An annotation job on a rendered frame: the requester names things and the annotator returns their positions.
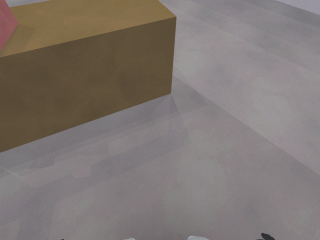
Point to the pedestal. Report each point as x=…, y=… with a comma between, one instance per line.
x=69, y=62

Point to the carton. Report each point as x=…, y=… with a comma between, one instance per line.
x=8, y=23

